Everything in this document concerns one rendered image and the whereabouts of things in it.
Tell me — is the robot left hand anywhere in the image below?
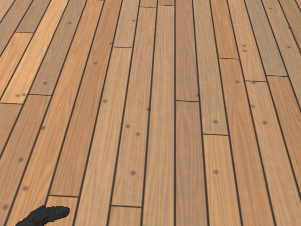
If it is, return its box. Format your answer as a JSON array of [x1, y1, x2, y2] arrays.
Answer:
[[13, 205, 70, 226]]

